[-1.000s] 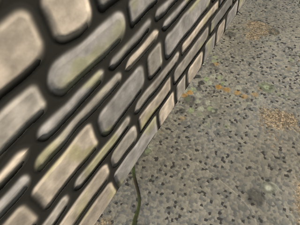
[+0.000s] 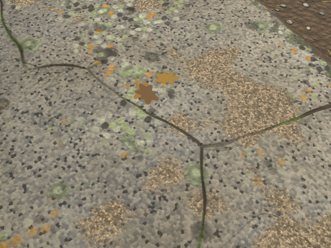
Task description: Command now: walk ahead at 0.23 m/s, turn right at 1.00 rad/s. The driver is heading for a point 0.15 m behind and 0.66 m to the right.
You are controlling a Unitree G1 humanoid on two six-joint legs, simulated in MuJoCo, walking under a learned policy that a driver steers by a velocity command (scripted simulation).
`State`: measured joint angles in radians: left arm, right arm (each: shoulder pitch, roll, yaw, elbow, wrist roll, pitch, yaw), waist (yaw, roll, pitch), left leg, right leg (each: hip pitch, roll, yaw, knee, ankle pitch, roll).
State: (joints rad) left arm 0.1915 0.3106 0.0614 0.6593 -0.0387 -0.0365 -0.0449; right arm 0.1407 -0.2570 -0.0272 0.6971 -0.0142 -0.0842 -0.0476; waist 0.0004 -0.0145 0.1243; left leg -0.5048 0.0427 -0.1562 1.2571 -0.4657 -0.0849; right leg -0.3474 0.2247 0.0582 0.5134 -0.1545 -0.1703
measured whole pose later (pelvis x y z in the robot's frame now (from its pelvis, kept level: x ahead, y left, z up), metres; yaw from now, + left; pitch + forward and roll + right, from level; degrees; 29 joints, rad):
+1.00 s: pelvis +0.53 -0.33 +0.00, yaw -55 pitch +2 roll -1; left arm 0.48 0.30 0.05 0.84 0.00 -0.08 -0.01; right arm 0.05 -0.28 0.00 0.64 -0.04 -0.04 0.05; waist 0.07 0.01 0.03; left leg -0.72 0.13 0.02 0.69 -0.01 -0.02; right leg 0.12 0.13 0.14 0.21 -0.32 -0.12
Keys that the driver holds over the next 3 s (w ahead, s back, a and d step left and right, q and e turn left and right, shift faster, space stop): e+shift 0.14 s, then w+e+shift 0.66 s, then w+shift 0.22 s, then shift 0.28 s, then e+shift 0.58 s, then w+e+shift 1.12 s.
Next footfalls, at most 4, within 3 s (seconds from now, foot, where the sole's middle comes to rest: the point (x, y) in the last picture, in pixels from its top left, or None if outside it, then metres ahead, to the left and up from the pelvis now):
0.22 left None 0.31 0.14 -0.76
0.68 right None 0.39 -0.26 -0.76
1.10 left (285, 152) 0.81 -0.53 -0.76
1.54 right None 0.75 -0.83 -0.76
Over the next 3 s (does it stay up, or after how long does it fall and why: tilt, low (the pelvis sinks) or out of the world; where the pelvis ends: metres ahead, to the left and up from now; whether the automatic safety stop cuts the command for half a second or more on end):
stays up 0.42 -1.27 -0.01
